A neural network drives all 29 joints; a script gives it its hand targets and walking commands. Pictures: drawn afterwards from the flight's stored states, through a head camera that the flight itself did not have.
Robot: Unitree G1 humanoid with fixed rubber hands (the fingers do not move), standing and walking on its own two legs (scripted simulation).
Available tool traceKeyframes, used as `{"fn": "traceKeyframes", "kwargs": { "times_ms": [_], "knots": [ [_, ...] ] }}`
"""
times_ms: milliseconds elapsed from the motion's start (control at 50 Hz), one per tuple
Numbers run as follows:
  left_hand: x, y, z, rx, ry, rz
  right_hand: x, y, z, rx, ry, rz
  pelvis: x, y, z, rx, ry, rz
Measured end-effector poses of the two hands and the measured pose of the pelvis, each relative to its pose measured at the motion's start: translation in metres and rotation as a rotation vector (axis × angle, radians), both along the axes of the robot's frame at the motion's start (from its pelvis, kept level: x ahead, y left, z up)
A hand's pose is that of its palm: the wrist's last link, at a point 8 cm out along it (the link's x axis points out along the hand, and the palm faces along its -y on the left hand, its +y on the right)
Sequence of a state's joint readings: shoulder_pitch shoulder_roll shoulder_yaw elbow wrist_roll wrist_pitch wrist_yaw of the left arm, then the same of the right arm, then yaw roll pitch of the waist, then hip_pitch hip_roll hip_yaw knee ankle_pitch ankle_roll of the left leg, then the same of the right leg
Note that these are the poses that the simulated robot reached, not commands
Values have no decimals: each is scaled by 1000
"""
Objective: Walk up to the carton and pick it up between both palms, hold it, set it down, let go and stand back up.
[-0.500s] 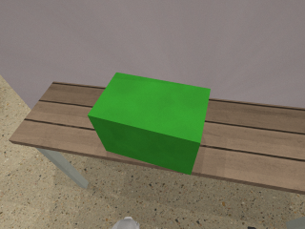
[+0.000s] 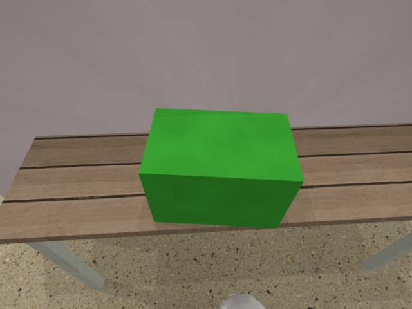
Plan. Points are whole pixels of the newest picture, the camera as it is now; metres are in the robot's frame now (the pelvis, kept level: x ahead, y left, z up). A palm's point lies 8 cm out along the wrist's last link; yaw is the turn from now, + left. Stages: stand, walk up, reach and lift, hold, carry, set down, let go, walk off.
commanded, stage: walk up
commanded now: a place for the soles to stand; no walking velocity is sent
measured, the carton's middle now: (218, 169) +0.42 -0.05 +0.00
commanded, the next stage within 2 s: reach and lift in 1.86 s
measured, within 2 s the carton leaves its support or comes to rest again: neither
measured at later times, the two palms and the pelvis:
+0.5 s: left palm out of the picture +0.10 +0.19 -0.12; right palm out of the picture -0.02 -0.27 -0.13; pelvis -0.02 -0.02 +0.00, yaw -10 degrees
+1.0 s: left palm out of the picture +0.09 +0.21 -0.12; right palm out of the picture -0.03 -0.27 -0.13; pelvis +0.01 -0.02 +0.01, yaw -14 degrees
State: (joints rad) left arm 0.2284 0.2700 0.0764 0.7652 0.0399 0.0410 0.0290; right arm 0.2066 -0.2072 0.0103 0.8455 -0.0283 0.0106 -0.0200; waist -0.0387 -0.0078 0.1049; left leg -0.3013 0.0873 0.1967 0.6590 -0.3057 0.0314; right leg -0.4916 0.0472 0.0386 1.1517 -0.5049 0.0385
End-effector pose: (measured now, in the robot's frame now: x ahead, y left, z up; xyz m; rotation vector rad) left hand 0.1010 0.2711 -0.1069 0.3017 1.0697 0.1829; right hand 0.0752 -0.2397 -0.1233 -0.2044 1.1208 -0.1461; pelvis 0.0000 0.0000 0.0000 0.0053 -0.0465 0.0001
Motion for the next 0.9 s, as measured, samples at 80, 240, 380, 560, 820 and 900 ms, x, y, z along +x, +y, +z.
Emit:
{"fn": "traceKeyframes", "kwargs": {
  "times_ms": [80,240,380,560,820,900],
  "knots": [
    [20,-18,-3,-30,7,-71,-29,-15,1,-29,15,-63,-4,-3,0,1,1,-59],
    [31,-77,-8,-101,-45,-137,-82,-50,-17,-7,135,-130,-12,-26,-7,-18,-10,-123],
    [5,-91,-6,-102,31,-154,-92,-48,-15,16,141,-157,-15,-24,0,-4,9,-165],
    [-1,-77,-10,-131,62,-152,-102,-19,-6,54,131,-179,-14,-18,7,15,-4,-180],
    [-31,-56,-8,-61,214,-151,-105,-25,-6,52,181,-212,-3,-19,14,22,19,-207],
    [-30,-57,-8,-55,244,-161,-103,-27,-6,47,190,-220,4,-20,14,24,25,-222]
  ]
}}
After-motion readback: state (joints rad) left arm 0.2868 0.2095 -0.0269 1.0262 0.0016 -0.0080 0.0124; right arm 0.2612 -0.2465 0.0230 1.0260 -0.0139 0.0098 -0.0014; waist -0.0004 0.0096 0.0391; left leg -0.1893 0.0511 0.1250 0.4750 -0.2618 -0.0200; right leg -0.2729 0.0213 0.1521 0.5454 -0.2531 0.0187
